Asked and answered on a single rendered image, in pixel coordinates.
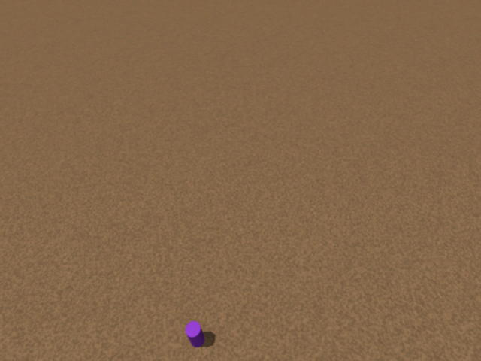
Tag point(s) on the can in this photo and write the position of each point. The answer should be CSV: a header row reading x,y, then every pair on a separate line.
x,y
195,334

